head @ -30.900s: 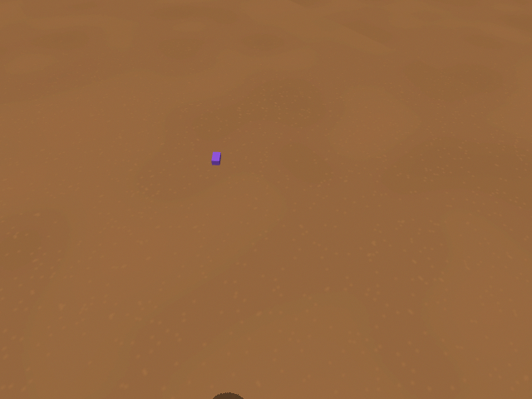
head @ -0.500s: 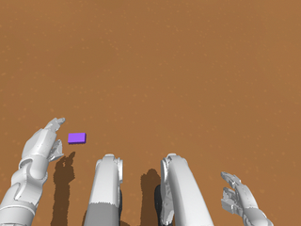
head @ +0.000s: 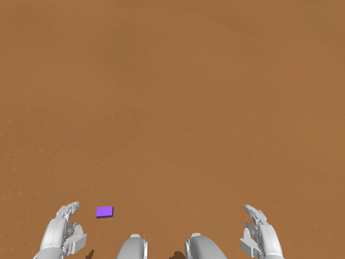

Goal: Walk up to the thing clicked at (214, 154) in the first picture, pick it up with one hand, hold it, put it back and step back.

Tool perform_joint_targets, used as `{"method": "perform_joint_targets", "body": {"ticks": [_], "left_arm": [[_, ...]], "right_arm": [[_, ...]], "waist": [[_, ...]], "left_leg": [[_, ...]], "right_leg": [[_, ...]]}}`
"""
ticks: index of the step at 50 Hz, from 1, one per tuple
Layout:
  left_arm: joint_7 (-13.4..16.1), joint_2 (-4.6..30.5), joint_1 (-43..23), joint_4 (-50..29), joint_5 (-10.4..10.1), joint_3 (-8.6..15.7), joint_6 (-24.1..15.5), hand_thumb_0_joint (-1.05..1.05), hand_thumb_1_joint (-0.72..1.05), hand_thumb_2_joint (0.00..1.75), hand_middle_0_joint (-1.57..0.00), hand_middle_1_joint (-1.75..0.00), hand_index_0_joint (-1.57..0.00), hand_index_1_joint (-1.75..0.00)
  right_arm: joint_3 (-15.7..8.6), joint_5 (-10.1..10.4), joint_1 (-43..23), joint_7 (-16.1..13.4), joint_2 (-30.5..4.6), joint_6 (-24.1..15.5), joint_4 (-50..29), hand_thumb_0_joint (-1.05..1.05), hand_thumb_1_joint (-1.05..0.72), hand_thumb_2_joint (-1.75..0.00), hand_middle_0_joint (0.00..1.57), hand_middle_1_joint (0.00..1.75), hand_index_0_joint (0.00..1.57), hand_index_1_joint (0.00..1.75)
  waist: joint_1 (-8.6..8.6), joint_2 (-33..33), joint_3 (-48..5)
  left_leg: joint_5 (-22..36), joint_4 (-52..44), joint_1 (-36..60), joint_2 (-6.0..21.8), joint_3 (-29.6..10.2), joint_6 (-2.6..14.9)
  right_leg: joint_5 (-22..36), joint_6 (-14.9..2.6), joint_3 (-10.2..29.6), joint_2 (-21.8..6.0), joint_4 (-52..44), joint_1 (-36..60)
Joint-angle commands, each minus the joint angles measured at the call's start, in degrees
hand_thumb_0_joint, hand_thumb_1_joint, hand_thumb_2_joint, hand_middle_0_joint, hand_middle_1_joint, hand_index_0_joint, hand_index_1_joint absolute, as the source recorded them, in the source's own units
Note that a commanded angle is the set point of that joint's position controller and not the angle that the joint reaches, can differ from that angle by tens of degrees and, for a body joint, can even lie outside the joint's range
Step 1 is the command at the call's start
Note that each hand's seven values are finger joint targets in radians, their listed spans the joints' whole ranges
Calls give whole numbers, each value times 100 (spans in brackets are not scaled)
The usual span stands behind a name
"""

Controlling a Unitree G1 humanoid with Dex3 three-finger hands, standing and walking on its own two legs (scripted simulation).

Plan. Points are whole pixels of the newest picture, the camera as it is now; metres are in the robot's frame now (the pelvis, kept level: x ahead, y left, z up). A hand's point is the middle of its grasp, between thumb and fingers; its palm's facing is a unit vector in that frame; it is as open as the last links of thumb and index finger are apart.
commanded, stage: home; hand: left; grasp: from above
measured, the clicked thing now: (105, 211) +0.41 +0.28 -0.66
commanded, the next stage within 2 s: none
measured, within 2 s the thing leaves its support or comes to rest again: neither
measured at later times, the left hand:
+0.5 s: hand (79, 239) +0.19 +0.18 -0.01, palm faces +0.07 -0.98 -0.20, open 7.4 cm
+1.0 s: hand (77, 237) +0.19 +0.18 -0.01, palm faces +0.06 -0.98 -0.20, open 7.4 cm
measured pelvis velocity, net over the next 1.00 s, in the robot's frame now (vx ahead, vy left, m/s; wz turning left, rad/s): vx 0.03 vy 0.00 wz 0.01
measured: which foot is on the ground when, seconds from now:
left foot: down 0.00-1.00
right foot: down 0.00-1.00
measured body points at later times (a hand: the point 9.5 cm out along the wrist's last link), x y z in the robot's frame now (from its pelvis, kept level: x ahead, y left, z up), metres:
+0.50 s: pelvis +0.03 +0.00 +0.04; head +0.05 +0.01 +0.49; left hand +0.18 +0.23 +0.01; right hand +0.21 -0.24 -0.01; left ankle +0.03 +0.10 -0.64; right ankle +0.03 -0.12 -0.64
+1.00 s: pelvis +0.03 +0.00 +0.04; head +0.05 +0.01 +0.49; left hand +0.18 +0.24 +0.01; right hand +0.19 -0.24 -0.02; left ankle +0.03 +0.10 -0.64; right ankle +0.03 -0.12 -0.64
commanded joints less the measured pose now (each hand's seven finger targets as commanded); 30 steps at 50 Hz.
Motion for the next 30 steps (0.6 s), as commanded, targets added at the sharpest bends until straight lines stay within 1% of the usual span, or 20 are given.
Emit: {"method": "perform_joint_targets", "body": {"ticks": [1,2,3,4,5,7,8,12,15,17,18,20,21,23,24,25,26,28,29,30], "left_arm": [[33,461,363,-1539,-269,415,36,0,90,90,-20,-30,-20,-30],[21,440,502,-1645,-310,443,84,0,90,90,-20,-30,-20,-30],[2,358,639,-1663,-324,390,128,0,90,90,-20,-30,-20,-30],[-17,354,723,-1754,-332,417,152,0,90,90,-20,-30,-20,-30],[-42,314,783,-1773,-321,374,168,0,90,90,-20,-30,-20,-30],[-98,288,938,-1808,-301,330,210,0,90,90,-20,-30,-20,-30],[-128,301,931,-1840,-287,343,215,0,90,90,-20,-30,-20,-30],[-235,314,884,-1936,-243,301,210,0,90,90,-20,-30,-20,-30],[-292,306,802,-1741,-239,329,163,0,90,90,-20,-30,-20,-30],[-319,344,680,-1764,-232,329,104,0,90,90,-20,-30,-20,-30],[-321,374,713,-1774,-218,369,95,0,90,90,-20,-30,-20,-30],[-327,383,656,-1858,-206,360,73,0,90,90,-20,-30,-20,-30],[-334,392,639,-1874,-194,346,70,0,90,90,-20,-30,-20,-30],[-313,402,622,-1877,-181,340,43,0,90,90,-20,-30,-20,-30],[-311,395,660,-1870,-182,343,26,0,90,90,-20,-30,-20,-30],[-310,389,718,-1850,-182,363,17,0,90,90,-20,-30,-20,-30],[-300,406,687,-1837,-156,339,17,0,90,90,-20,-30,-20,-30],[-301,404,710,-1845,-145,314,-7,0,90,90,-20,-30,-20,-30],[-284,385,779,-1822,-149,326,-1,0,90,90,-20,-30,-20,-30],[-288,396,726,-1831,-161,324,-14,0,90,90,-20,-30,-20,-30]], "right_arm": [[-338,-22,-78,-278,-736,-389,-968,0,-90,-90,20,30,20,30],[-344,-29,-39,-311,-718,-409,-999,0,-90,-90,20,30,20,30],[-347,-40,-13,-341,-708,-432,-1010,0,-90,-90,20,30,20,30],[-347,-48,-3,-364,-712,-457,-1040,0,-90,-90,20,30,20,30],[-364,-65,2,-382,-704,-484,-1047,0,-90,-90,20,30,20,30],[-380,-95,16,-403,-718,-531,-1088,0,-90,-90,20,30,20,30],[-402,-103,37,-402,-734,-545,-1100,0,-90,-90,20,30,20,30],[-439,-144,-13,-404,-772,-636,-1148,0,-90,-90,20,30,20,30],[-440,-166,-32,-401,-811,-700,-1104,0,-90,-90,20,30,20,30],[-453,-175,-28,-394,-819,-735,-1108,0,-90,-90,20,30,20,30],[-456,-177,-21,-394,-826,-745,-1106,0,-90,-90,20,30,20,30],[-461,-178,-19,-382,-835,-766,-1095,0,-90,-90,20,30,20,30],[-448,-186,-51,-378,-823,-772,-1076,0,-90,-90,20,30,20,30],[-436,-195,-97,-374,-821,-776,-1071,0,-90,-90,20,30,20,30],[-442,-201,-89,-371,-815,-789,-1063,0,-90,-90,20,30,20,30],[-451,-208,-65,-368,-817,-789,-1041,0,-90,-90,20,30,20,30],[-442,-207,-112,-376,-819,-779,-1050,0,-90,-90,20,30,20,30],[-456,-202,-91,-362,-831,-773,-1031,0,-90,-90,20,30,20,30],[-451,-210,-103,-364,-825,-768,-1028,0,-90,-90,20,30,20,30],[-450,-214,-109,-366,-827,-767,-1024,0,-90,-90,20,30,20,30]], "waist": [[8,237,-991],[51,239,-890],[22,194,-828],[72,170,-733],[43,136,-643],[52,71,-473],[70,57,-421],[41,-45,-168],[42,-84,-70],[14,-66,-112],[64,-86,-133],[39,0,-278],[81,54,-247],[95,15,-212],[71,65,-264],[94,110,-340],[102,116,-262],[92,154,-296],[122,166,-297],[95,132,-351]], "left_leg": [[1592,-1714,1786,-20,-28,17],[1658,-1782,1865,-34,19,29],[1768,-1836,1944,-32,19,26],[1784,-1913,1998,-25,21,27],[1843,-1968,2020,-20,-7,24],[1864,-2091,2099,-5,-21,25],[1830,-2144,2142,-5,-11,33],[1524,-2289,2164,-24,30,71],[1549,-2314,2220,-14,33,63],[1593,-2258,2242,-38,58,75],[1567,-2252,2245,-52,79,82],[1684,-2222,2361,-69,127,81],[1701,-2228,2379,-66,128,71],[1626,-2234,2359,-75,130,75],[1674,-2231,2367,-80,115,69],[1743,-2234,2411,-79,114,63],[1692,-2236,2386,-77,123,64],[1802,-2296,2426,-58,60,36],[1821,-2280,2446,-51,70,37],[1854,-2257,2442,-50,63,46]], "right_leg": [[1455,-58,120,36,-1559,1525],[1531,-52,124,31,-1689,1638],[1636,-57,122,35,-1755,1692],[1642,-53,104,37,-1804,1744],[1692,-56,98,40,-1859,1771],[1676,-55,63,49,-1947,1826],[1640,-53,60,43,-1999,1845],[1362,-10,45,32,-2201,1880],[1354,-9,33,27,-2177,1866],[1429,11,67,1,-2199,1863],[1440,20,87,-17,-2214,1925],[1590,24,130,-32,-2214,1981],[1614,32,126,-36,-2212,2004],[1570,43,132,-44,-2256,2013],[1606,35,131,-38,-2223,2043],[1665,24,136,-37,-2197,2079],[1637,34,136,-44,-2213,2046],[1656,0,101,-14,-2142,2045],[1676,-3,95,-16,-2138,2054],[1698,-4,96,-7,-2138,2081]]}}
